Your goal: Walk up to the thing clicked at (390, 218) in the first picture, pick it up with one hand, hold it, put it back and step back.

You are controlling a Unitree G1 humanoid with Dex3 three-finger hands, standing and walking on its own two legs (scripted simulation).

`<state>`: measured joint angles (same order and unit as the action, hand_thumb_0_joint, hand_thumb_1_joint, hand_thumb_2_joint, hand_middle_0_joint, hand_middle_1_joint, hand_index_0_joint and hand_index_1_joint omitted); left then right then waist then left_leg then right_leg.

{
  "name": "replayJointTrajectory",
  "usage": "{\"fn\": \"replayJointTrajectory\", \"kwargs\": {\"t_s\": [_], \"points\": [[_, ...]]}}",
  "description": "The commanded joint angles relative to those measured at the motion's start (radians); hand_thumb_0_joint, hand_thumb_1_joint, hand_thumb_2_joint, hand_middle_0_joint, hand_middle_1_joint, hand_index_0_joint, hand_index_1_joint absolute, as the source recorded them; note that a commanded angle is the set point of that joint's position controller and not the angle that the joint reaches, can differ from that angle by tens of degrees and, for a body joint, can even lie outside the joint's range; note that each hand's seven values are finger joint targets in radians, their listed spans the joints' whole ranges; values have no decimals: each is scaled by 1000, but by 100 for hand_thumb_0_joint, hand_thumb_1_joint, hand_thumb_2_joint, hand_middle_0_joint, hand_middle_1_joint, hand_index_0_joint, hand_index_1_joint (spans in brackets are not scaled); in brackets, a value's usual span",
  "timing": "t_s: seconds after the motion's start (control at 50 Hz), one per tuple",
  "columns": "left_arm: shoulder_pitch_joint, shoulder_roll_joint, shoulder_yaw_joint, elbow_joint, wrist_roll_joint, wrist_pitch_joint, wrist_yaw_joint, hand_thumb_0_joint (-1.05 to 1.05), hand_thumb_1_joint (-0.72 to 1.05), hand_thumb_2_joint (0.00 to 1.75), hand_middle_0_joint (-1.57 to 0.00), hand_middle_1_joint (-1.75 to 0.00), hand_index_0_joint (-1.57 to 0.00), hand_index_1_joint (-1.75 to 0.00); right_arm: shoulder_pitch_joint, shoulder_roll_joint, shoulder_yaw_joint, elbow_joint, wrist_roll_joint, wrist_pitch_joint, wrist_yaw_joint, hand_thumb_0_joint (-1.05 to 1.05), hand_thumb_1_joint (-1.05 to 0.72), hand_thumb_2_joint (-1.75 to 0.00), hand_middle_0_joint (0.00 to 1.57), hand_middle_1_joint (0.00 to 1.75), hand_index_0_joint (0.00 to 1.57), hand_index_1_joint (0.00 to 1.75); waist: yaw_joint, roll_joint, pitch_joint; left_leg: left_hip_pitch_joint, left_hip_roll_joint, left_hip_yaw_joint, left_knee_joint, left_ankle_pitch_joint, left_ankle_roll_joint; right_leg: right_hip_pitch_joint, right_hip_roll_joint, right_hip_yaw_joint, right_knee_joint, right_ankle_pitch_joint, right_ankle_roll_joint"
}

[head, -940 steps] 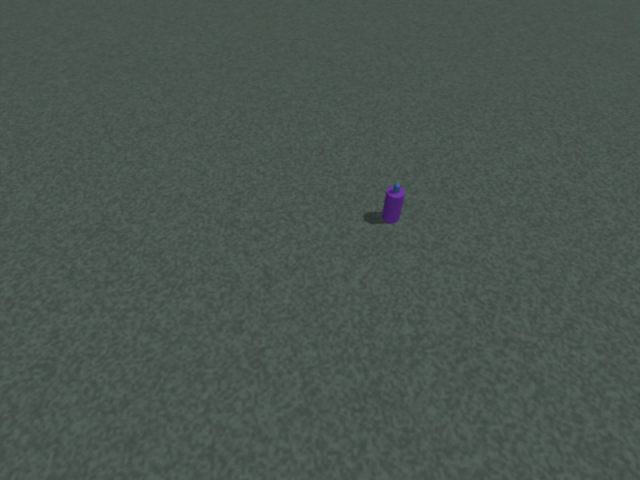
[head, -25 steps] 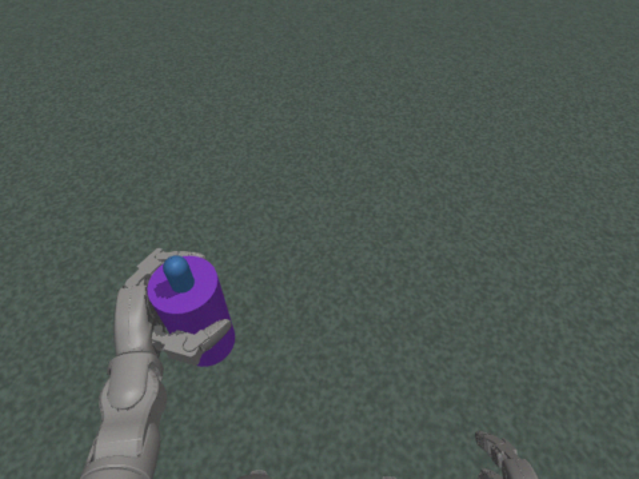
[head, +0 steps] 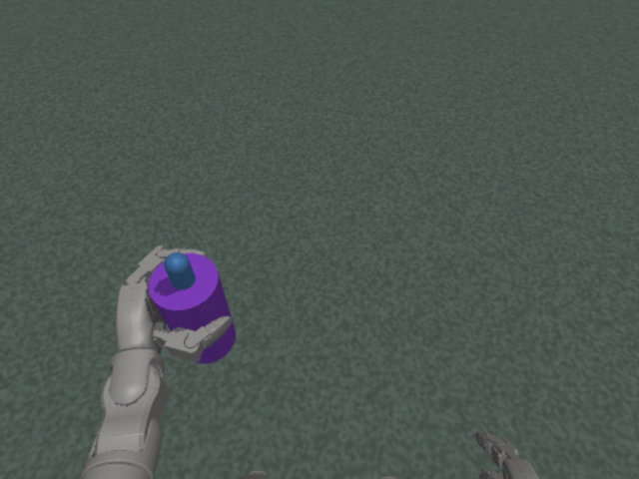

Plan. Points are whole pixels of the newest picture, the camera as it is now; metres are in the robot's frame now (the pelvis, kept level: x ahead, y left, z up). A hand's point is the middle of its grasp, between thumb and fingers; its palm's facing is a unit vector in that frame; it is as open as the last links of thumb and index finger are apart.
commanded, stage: hold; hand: left
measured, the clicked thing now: (194, 304) +0.33 +0.17 +0.03
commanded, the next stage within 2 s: crouch in 0.88 s
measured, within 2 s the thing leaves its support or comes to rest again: neither
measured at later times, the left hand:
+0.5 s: hand (191, 307) +0.32 +0.17 +0.04, palm faces +0.16 -0.99 -0.02, open 10.5 cm
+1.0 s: hand (191, 306) +0.32 +0.17 +0.04, palm faces +0.15 -0.99 -0.03, open 10.5 cm
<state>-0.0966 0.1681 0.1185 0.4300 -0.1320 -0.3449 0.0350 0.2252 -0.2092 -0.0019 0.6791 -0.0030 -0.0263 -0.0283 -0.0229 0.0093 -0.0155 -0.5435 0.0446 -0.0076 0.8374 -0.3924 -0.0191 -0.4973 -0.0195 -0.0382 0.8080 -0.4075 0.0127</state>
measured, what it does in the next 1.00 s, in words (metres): stands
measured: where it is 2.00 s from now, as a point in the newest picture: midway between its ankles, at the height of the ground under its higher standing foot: outside the picture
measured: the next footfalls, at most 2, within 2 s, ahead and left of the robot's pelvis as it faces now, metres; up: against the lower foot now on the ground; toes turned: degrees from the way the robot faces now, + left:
none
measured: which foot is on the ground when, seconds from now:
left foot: down 0.00-1.00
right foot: down 0.00-1.00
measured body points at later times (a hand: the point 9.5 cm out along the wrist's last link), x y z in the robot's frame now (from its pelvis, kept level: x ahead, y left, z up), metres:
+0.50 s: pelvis +0.00 +0.00 +0.00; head +0.04 +0.00 +0.45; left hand +0.31 +0.22 +0.04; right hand +0.12 -0.24 -0.11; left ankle +0.02 +0.13 -0.70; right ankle +0.00 -0.13 -0.70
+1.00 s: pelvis +0.00 +0.00 +0.00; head +0.04 +0.01 +0.45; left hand +0.31 +0.22 +0.04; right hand +0.12 -0.24 -0.11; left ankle +0.02 +0.13 -0.70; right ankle +0.00 -0.13 -0.70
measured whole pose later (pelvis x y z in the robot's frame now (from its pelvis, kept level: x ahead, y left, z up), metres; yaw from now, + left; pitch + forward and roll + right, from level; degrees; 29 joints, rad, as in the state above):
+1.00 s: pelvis +0.00 +0.00 +0.00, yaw +0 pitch +5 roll -1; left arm -0.09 0.16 0.11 0.41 -0.13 -0.33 0.03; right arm 0.23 -0.21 0.00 0.68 0.00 -0.04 -0.03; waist -0.02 0.01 -0.02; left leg -0.55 0.04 -0.01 0.84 -0.39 -0.02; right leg -0.50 -0.02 -0.04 0.81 -0.40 0.02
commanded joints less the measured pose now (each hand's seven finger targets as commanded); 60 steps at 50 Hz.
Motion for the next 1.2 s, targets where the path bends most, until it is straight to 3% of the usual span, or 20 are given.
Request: {"fn": "replayJointTrajectory", "kwargs": {"t_s": [0.0, 0.14, 0.18, 0.2, 0.3, 0.32, 0.34, 0.46, 0.5, 0.54, 0.58, 0.6, 0.62, 0.72, 0.76, 0.84, 0.86, 0.98, 1.08, 1.18], "points": [[-397, 155, 72, -387, -33, -139, -3, 0, 14, 118, -118, -132, -119, -132, -26, -134, -48, -116, 0, -44, -7, 0, -92, -91, 20, 30, 20, 30, 1, 65, -351, 198, -30, 3, -114, 258, 13, 106, 30, -2, -102, 307, -15], [-370, 107, 37, -319, -37, -118, -6, 0, 15, 118, -117, -131, -118, -131, -20, -131, -44, -112, -1, -41, -8, 0, -92, -91, 20, 30, 20, 30, -18, 23, -301, 180, -26, -1, -115, 248, 15, 87, 35, -8, -108, 296, -13], [-382, 158, 86, -316, -31, -121, -3, 0, 15, 119, -119, -132, -120, -133, -21, -137, -50, -106, 1, -43, -10, 0, -92, -91, 20, 30, 20, 30, -5, 43, -316, 184, -29, 2, -120, 229, 16, 95, 29, -4, -113, 280, -13], [-371, 133, 60, -271, -28, -117, -8, 0, 16, 119, -119, -133, -120, -133, -26, -137, -48, -112, 1, -41, -7, 0, -92, -91, 20, 30, 20, 30, -14, 29, -287, 169, -28, 3, -121, 220, 16, 83, 31, -3, -113, 273, -13], [-345, 146, 94, -304, -41, -135, -13, 0, 15, 121, -120, -134, -121, -135, -31, -134, -50, -124, 4, -41, -5, 0, -93, -91, 20, 30, 20, 30, 9, 23, -318, 165, -35, 6, -121, 203, 17, 106, 27, -3, -117, 257, -13], [-338, 117, 51, -304, -37, -133, -16, 0, 14, 119, -120, -133, -121, -134, -29, -132, -48, -126, 2, -44, -6, 0, -92, -91, 20, 30, 20, 30, -5, 26, -315, 177, -34, 8, -120, 210, 18, 94, 28, 0, -114, 270, -13], [-364, 135, 65, -368, -43, -140, -15, 0, 13, 119, -118, -132, -119, -133, -25, -133, -50, -126, 1, -44, -5, 0, -92, -91, 20, 30, 20, 30, 2, 48, -366, 189, -36, 9, -111, 237, 18, 115, 27, 2, -111, 297, -13], [-376, 126, 55, -385, -39, -132, -3, 0, 11, 118, -117, -131, -118, -132, -31, -128, -44, -128, 3, -49, -9, 0, -92, -91, 20, 30, 20, 30, -10, 56, -331, 192, -31, 4, -119, 234, 15, 97, 32, -2, -107, 289, -14], [-383, 156, 83, -406, -34, -131, 5, 0, 14, 118, -116, -130, -117, -131, -23, -132, -47, -120, 2, -46, -14, 0, -92, -91, 20, 30, 20, 30, -7, 47, -356, 210, -29, 0, -119, 244, 16, 105, 32, -4, -109, 294, -14], [-389, 121, 49, -401, -36, -125, 1, 0, 14, 119, -117, -132, -118, -132, -33, -122, -39, -126, 2, -47, -16, 0, -92, -91, 20, 30, 20, 30, -15, 34, -322, 193, -32, 5, -121, 225, 20, 102, 29, 0, -120, 286, -10], [-335, 120, 59, -320, -34, -113, 2, 0, 13, 119, -117, -132, -118, -133, -21, -131, -45, -108, 2, -46, -19, 0, -92, -91, 20, 30, 20, 30, -15, 17, -307, 187, -31, 7, -117, 246, 21, 103, 29, -1, -116, 307, -9], [-393, 151, 75, -370, -31, -119, 3, 0, 12, 118, -117, -132, -118, -132, -28, -131, -44, -110, 2, -46, -19, 0, -92, -91, 20, 30, 20, 30, -8, 50, -314, 187, -33, 10, -117, 240, 21, 99, 26, 4, -121, 305, -11], [-406, 128, 46, -400, -30, -119, 0, 0, 15, 119, -117, -132, -118, -132, -29, -124, -41, -116, 1, -47, -20, 0, -92, -91, 20, 30, 20, 30, -11, 54, -344, 210, -33, 8, -114, 266, 21, 109, 25, 2, -117, 326, -10], [-398, 111, 37, -332, -26, -118, -7, 0, 14, 118, -117, -132, -119, -132, -41, -128, -47, -117, 0, -48, -10, 0, -92, -91, 20, 30, 20, 30, -11, 50, -298, 182, -29, 1, -125, 225, 15, 81, 30, -8, -112, 274, -17], [-325, 125, 66, -237, -23, -107, -2, 0, 14, 117, -119, -133, -120, -133, -30, -139, -54, -111, 1, -48, -9, 0, -92, -91, 20, 30, 20, 30, -5, 16, -280, 170, -29, 4, -125, 209, 18, 78, 31, -7, -117, 261, -15], [-398, 119, 34, -373, -27, -129, -7, 0, 16, 119, -119, -133, -120, -134, -19, -134, -52, -125, 0, -51, -1, 0, -92, -91, 20, 30, 20, 30, -7, 62, -373, 230, -24, -4, -107, 308, 12, 98, 35, -12, -93, 330, -19], [-375, 131, 61, -357, -31, -127, -2, 0, 18, 120, -119, -133, -120, -134, -23, -132, -50, -127, 1, -51, -4, 0, -92, -91, 20, 30, 20, 30, -1, 53, -364, 213, -27, -3, -106, 301, 14, 100, 34, -10, -93, 331, -18], [-396, 133, 54, -398, -32, -122, 3, 0, 12, 116, -118, -129, -119, -130, -37, -127, -41, -129, 3, -54, -13, 0, -89, -91, 20, 30, 20, 30, -6, 49, -334, 193, -29, 3, -121, 215, 17, 90, 30, -3, -115, 267, -16], [-382, 93, 44, -296, -25, -125, 12, 0, 15, 116, -119, -129, -120, -130, -42, -128, -47, -120, 1, -54, -5, 0, -89, -91, 20, 30, 20, 30, -14, 30, -259, 146, -25, -4, -124, 167, 15, 37, 33, -13, -103, 219, -19], [-380, 108, 80, -173, -14, -173, 5, 0, 16, 117, -119, -131, -121, -131, -33, -134, -59, -105, -12, -51, 10, 0, -88, -90, 20, 30, 20, 30, -12, 7, -263, 75, -26, -6, -72, 155, 20, -24, 30, -8, -57, 212, -20]]}}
